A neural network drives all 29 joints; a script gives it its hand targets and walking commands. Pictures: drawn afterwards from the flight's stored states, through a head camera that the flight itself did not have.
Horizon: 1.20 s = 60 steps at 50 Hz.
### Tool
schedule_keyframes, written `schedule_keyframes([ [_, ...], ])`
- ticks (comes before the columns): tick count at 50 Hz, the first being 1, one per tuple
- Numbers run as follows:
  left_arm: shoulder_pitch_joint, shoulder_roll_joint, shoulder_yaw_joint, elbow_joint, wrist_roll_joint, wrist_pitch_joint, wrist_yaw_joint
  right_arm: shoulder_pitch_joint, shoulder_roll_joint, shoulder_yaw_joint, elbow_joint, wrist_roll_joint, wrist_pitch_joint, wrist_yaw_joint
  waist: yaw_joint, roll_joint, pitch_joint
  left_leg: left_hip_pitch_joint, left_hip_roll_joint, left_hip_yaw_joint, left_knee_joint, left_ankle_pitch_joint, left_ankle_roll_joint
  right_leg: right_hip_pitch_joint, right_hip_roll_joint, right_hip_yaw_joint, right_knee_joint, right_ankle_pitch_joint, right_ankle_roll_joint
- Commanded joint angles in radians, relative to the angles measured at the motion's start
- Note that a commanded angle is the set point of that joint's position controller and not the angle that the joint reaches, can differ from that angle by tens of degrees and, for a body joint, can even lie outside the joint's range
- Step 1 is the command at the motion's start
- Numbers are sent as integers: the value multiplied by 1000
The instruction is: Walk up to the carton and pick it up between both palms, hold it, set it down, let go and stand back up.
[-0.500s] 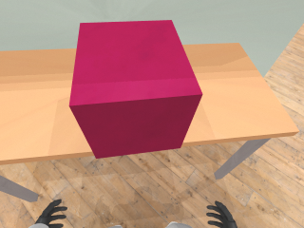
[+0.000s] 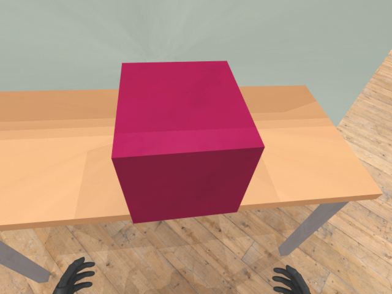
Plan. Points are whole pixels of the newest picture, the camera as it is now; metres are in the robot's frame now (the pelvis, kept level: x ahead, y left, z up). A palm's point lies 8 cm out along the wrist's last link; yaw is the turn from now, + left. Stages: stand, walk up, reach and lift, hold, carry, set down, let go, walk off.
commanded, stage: reach and lift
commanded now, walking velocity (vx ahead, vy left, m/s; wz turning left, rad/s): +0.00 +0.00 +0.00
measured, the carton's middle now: (181, 140) +0.47 +0.05 +0.03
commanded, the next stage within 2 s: none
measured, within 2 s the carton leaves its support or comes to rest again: neither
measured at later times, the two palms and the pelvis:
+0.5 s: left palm (56, 283) +0.16 +0.27 -0.05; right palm (298, 280) +0.18 -0.20 -0.05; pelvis +0.01 +0.02 +0.00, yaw +0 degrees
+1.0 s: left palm (56, 249) +0.21 +0.27 -0.01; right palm (298, 245) +0.23 -0.20 -0.01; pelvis +0.00 +0.01 +0.00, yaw +1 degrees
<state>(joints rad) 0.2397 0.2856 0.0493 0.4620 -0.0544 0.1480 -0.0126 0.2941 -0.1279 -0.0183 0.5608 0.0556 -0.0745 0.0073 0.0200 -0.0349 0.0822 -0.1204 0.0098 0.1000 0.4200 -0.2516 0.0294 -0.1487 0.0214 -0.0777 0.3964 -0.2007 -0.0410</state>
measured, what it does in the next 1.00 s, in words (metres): stands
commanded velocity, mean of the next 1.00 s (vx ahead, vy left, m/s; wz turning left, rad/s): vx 0.00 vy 0.00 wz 0.00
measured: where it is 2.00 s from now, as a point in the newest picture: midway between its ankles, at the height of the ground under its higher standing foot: outside the picture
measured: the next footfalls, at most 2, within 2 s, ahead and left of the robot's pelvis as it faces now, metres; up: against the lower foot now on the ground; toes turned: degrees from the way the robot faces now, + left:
none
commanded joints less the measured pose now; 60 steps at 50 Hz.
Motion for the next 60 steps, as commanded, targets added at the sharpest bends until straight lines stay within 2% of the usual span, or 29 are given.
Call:
schedule_keyframes([
  [1,-91,131,32,-151,-23,-96,19,-47,-75,-36,-132,14,-54,4,-6,97,-102,-59,25,-50,-103,140,-24,83,-45,100,-79,45,3],
  [8,-33,115,14,-153,-53,-158,25,-43,-110,-48,-151,38,-85,10,10,73,-119,6,19,-71,-102,268,-44,88,-32,97,-99,108,-9],
  [17,-31,99,-9,-182,-94,-249,36,-57,-144,-53,-182,78,-126,27,23,74,-122,30,25,-95,-96,344,-64,78,-21,103,-106,116,-29],
  [29,-75,125,-21,-189,-142,-362,40,-87,-170,-47,-200,140,-189,32,27,85,-146,3,19,-108,-66,364,-74,93,-28,126,-84,145,-38],
  [37,-163,150,-33,-161,-186,-428,32,-171,-187,-45,-215,174,-227,25,26,78,-173,-23,18,-109,-51,315,-71,90,-33,135,-60,119,-34],
  [48,-325,189,-29,-59,-239,-500,13,-334,-200,-21,-199,222,-248,8,32,48,-204,-83,13,-110,-44,238,-53,97,-43,150,-33,89,-21],
  [53,-428,209,-31,-25,-254,-489,7,-420,-214,-13,-157,244,-225,0,23,59,-229,-82,10,-111,-50,211,-48,82,-45,152,-36,61,-16],
  [60,-548,241,-5,-89,-271,-387,2,-534,-241,-7,-216,272,-145,-21,24,61,-319,-38,2,-106,-47,298,-49,106,-38,144,-46,137,-6],
])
